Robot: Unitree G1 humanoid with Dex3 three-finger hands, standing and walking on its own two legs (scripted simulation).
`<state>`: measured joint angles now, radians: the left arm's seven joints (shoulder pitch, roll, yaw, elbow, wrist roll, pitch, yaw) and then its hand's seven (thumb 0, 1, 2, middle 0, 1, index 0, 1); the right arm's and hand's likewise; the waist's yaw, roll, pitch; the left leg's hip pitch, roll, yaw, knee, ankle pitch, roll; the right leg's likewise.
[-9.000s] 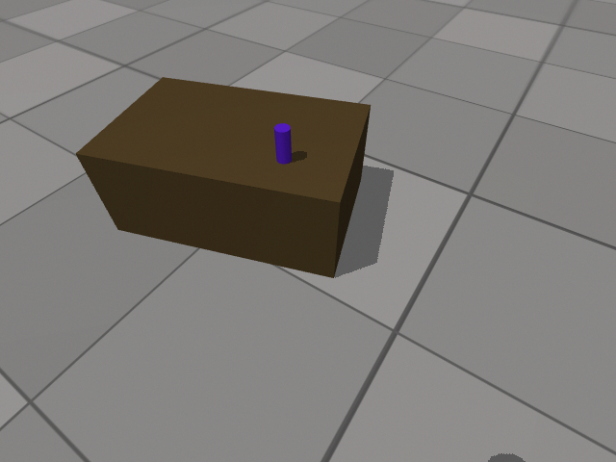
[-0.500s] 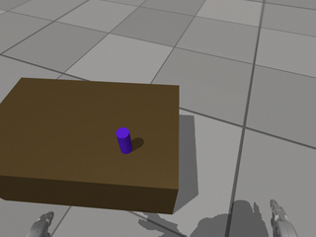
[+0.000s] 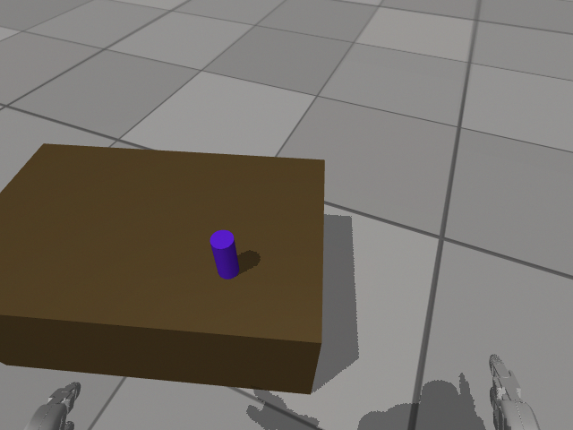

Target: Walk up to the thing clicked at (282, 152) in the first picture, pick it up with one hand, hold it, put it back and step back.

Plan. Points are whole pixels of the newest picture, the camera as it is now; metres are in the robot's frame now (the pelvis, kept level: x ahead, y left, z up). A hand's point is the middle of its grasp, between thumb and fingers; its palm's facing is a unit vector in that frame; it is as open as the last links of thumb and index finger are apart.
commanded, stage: go down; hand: left
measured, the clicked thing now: (225, 255) +0.56 +0.16 -0.24
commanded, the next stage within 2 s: none
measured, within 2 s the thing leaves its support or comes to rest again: neither
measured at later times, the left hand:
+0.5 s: hand (86, 300) +0.32 +0.31 +0.00, palm faces +0.14 -0.98 -0.15, open 17.6 cm
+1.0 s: hand (77, 247) +0.38 +0.33 +0.04, palm faces +0.16 -0.98 -0.08, open 17.6 cm
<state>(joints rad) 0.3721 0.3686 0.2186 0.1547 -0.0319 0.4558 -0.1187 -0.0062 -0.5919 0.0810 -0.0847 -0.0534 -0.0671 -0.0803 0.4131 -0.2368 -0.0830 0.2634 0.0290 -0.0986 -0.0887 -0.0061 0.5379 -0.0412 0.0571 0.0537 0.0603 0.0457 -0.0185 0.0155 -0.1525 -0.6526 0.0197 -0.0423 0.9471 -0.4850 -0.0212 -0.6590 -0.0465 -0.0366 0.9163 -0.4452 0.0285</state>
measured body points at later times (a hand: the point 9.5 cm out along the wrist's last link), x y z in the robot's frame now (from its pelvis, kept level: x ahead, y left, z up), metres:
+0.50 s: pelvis -0.01 +0.01 +0.00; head +0.04 +0.02 +0.45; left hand +0.31 +0.36 +0.01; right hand +0.13 -0.26 -0.04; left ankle -0.01 +0.13 -0.69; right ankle +0.00 -0.14 -0.69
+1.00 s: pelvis -0.02 +0.00 -0.01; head +0.06 +0.03 +0.43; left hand +0.37 +0.38 +0.05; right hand +0.13 -0.26 -0.05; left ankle -0.01 +0.13 -0.69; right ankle +0.00 -0.14 -0.69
